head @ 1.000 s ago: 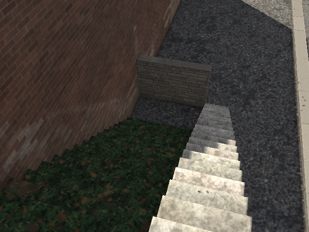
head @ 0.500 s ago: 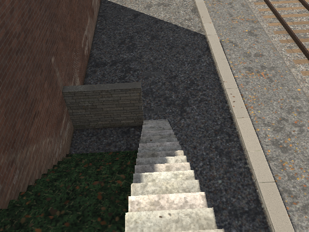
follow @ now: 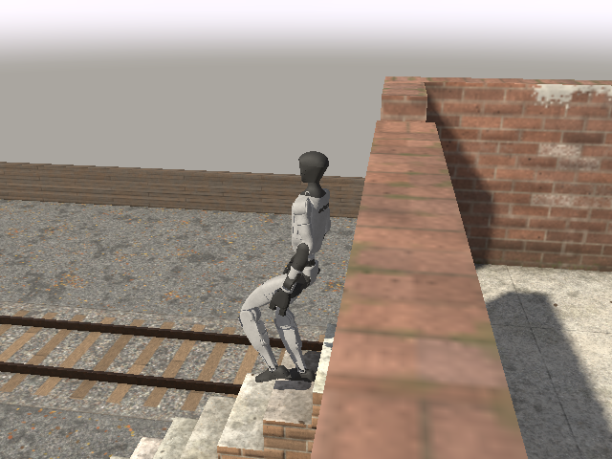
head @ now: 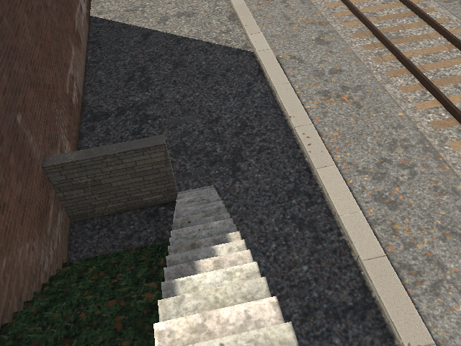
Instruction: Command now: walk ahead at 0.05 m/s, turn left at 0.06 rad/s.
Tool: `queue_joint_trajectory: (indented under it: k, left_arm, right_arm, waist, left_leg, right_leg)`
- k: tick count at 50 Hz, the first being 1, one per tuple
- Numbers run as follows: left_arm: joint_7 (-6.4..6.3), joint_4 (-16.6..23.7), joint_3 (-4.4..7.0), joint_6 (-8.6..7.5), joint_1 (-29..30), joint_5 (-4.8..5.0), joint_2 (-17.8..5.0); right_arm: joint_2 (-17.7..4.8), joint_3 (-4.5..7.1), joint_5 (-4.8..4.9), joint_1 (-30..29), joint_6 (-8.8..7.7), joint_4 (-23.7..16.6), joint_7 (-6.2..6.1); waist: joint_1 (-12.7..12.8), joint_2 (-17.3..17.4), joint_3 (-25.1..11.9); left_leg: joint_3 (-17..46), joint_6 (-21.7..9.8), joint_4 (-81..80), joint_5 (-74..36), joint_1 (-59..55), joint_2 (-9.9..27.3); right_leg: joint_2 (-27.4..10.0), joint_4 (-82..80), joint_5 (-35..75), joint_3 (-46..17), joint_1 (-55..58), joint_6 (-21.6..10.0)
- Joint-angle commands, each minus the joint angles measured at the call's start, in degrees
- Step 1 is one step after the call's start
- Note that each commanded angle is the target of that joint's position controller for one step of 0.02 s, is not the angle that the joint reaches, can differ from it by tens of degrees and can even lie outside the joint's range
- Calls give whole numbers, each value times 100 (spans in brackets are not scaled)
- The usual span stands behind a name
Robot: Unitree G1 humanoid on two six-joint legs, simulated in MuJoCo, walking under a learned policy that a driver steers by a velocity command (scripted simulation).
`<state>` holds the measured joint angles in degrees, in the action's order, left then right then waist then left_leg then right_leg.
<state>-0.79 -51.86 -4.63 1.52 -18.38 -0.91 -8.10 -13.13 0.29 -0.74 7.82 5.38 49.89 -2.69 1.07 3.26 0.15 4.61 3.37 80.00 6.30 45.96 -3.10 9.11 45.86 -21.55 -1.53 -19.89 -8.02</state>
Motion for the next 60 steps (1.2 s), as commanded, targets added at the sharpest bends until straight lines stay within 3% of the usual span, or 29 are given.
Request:
queue_joint_trajectory:
  k: [1,4,6,10,12,14,17,18,20,23,25,28,33,34,36,38,39,40,41,43,44,45,47,49,53,55,57,58,60]
  left_arm:
    - [-45,248,89,-137,76,-53,-908]
    - [-41,226,177,-185,29,10,-996]
    - [124,460,273,-200,460,32,-964]
    - [52,454,434,-142,545,-58,-1110]
    - [73,390,621,85,297,18,-1395]
    - [111,523,683,82,324,-22,-1553]
    - [103,781,778,72,924,-7,-1702]
    - [194,1149,775,80,1562,22,-1564]
    - [213,1403,740,-37,2177,44,-1479]
    - [279,1328,686,-220,1838,-18,-1492]
    - [304,859,673,-204,1276,-140,-1540]
    - [243,918,639,-160,1710,-178,-1552]
    - [190,856,412,-234,1656,-215,-1265]
    - [193,1123,347,-215,2046,-125,-1214]
    - [232,935,251,-201,1626,12,-933]
    - [207,537,304,-272,738,-84,-941]
    - [173,459,347,-314,433,-146,-1161]
    - [160,206,562,-289,-373,-69,-2002]
    - [114,12,647,-338,-974,94,-2015]
    - [54,227,476,-390,-276,6,-1247]
    - [35,358,390,-368,304,14,-981]
    - [54,552,425,-416,907,-25,-1118]
    - [80,543,335,-410,994,115,-913]
    - [32,436,311,-394,770,192,-1002]
    - [-41,129,220,-360,477,136,-973]
    - [-25,-180,243,-309,-269,117,-968]
    - [-23,-330,245,-248,-178,191,-924]
    - [5,-349,242,-216,-303,177,-837]
    - [-2,-409,257,-148,22,139,-865]
  right_arm:
    - [-496,189,142,159,16,91,108]
    - [-577,269,69,62,4,200,68]
    - [-791,308,-78,-274,-41,27,77]
    - [-733,221,-15,-224,-128,26,215]
    - [-741,146,134,-685,-201,-353,276]
    - [-795,109,283,-305,-171,-255,342]
    - [-806,117,160,272,-232,1,402]
    - [-1203,214,156,342,-305,-57,443]
    - [-1389,244,124,640,-323,-148,389]
    - [-1401,301,138,220,-277,-463,278]
    - [-1414,314,-10,144,-378,-615,313]
    - [-1283,275,34,-175,-362,-948,416]
    - [-1408,315,98,79,-286,-749,415]
    - [-1427,333,116,40,-238,-785,435]
    - [-1432,355,59,33,-147,-744,338]
    - [-1238,333,155,-101,-150,-770,257]
    - [-1025,340,179,258,-165,-736,189]
    - [-930,317,220,168,-200,-984,161]
    - [-1206,353,111,-169,-260,-890,122]
    - [-1056,339,86,-346,-285,-571,159]
    - [-879,271,47,-230,-211,-442,214]
    - [-734,207,45,-7,-159,-196,237]
    - [-624,146,-38,90,-20,32,246]
    - [-713,139,-99,-296,16,64,154]
    - [-479,-46,-45,-152,-50,284,28]
    - [-616,-118,28,76,-156,504,2]
    - [-585,-149,35,59,-246,547,2]
    - [-758,-127,39,-6,-276,606,0]
    - [-658,-143,111,-89,-324,660,35]
  waist:
    - [-119,-862,148]
    - [-120,-583,297]
    - [-140,-810,260]
    - [-119,-688,323]
    - [294,-856,505]
    - [207,-819,89]
    - [-271,-64,84]
    - [-454,858,464]
    - [-673,711,405]
    - [-350,275,15]
    - [-230,271,-613]
    - [-141,-76,-354]
    - [-179,393,-492]
    - [-268,436,-57]
    - [-95,759,-62]
    - [394,-40,-24]
    - [258,-1382,-221]
    - [309,-2559,-190]
    - [596,-1808,-230]
    - [273,-716,127]
    - [-31,-840,232]
    - [-211,-1172,25]
    - [-339,-1210,-98]
    - [-236,-855,-39]
    - [-217,-986,13]
    - [90,-220,-76]
    - [62,-515,-429]
    - [263,-255,-494]
    - [179,-358,-331]
  left_leg:
    - [998,-51,-395,10,193,-179]
    - [933,-90,-769,424,-72,-134]
    - [312,-26,-830,510,-754,55]
    - [24,-185,-1393,1563,-1837,393]
    - [-475,-357,-3498,3210,-1773,179]
    - [-518,-553,-4077,2570,-2264,72]
    - [246,-1136,-5642,1305,-3794,317]
    - [1976,-1568,-6216,2066,-3645,1216]
    - [3256,-1864,-6463,1837,-5001,1778]
    - [2422,-1677,-6216,639,-4913,1410]
    - [1797,-1663,-6025,-355,-3908,1156]
    - [1829,-1694,-5747,-1030,-3133,1147]
    - [1622,-1631,-5326,-2103,-3011,885]
    - [1442,-1563,-5504,-1933,-2936,696]
    - [1844,-1567,-5568,-1729,-2851,760]
    - [1753,-1322,-4866,-893,-2564,467]
    - [1392,-1156,-3592,979,-2024,-4]
    - [662,-966,-3002,2802,-518,-562]
    - [393,-675,-2339,3073,9,-376]
    - [406,-401,-2335,2268,-464,52]
    - [281,-275,-2683,1841,-1130,235]
    - [-53,-303,-2695,935,-2341,209]
    - [-544,-451,-2545,122,-3529,-4]
    - [-661,-470,-2632,37,-3343,-57]
    - [-539,-437,-4126,106,-3601,251]
    - [134,-556,-5219,-2554,-4373,791]
    - [177,-734,-5275,-3293,-4578,889]
    - [151,-834,-5245,-3478,-4414,955]
    - [91,-786,-5505,-2619,-4054,846]
  right_leg:
    - [-1706,-1525,2020,-2078,300,412]
    - [-1989,-2008,2451,-2226,439,310]
    - [-1799,-2029,3025,-1738,349,175]
    - [-1878,-2227,4011,-1325,533,138]
    - [-1658,-2405,3452,-925,1329,103]
    - [-1834,-2448,2484,-1229,1556,40]
    - [-1563,-2170,-611,-924,264,345]
    - [-858,-1262,-961,-17,-607,589]
    - [-497,-211,-1089,-114,-2394,711]
    - [-571,381,-129,-144,-2298,927]
    - [-568,1912,551,198,-1044,1009]
    - [-787,2033,854,177,-915,1050]
    - [-981,1342,566,305,-51,1118]
    - [-846,299,-371,580,-136,1173]
    - [-775,-331,-298,659,434,1173]
    - [-922,-1894,542,479,1464,1064]
    - [-1771,-2256,2013,-590,2285,975]
    - [-2664,-1920,5153,-1771,3179,587]
    - [-3024,-2211,5268,-2541,3181,235]
    - [-2924,-2448,4734,-1942,2299,43]
    - [-2635,-2492,4916,-1269,1667,141]
    - [-2243,-2452,4572,-523,739,99]
    - [-1969,-2510,3552,-148,-396,231]
    - [-1986,-2396,2978,-331,-260,214]
    - [-1976,-2037,3292,-390,247,242]
    - [-1694,-2031,3306,-197,435,693]
    - [-1542,-2024,3071,-76,888,823]
    - [-1548,-2246,2988,-120,1186,804]
    - [-1613,-2331,3374,-96,1596,772]
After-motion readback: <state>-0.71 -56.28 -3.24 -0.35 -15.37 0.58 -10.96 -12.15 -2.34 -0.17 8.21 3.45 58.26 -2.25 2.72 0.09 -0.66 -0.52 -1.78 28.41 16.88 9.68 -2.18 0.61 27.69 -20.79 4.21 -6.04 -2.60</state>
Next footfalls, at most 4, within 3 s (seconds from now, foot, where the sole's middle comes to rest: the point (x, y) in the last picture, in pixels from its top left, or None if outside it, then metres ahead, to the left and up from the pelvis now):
0.32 left None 0.02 0.12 -0.74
0.76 right None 0.10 -0.09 -0.74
1.06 left None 0.06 0.10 -0.74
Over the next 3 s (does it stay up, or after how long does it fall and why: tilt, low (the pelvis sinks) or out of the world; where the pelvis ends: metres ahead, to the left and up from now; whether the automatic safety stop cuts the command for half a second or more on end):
stays up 0.16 0.07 -0.02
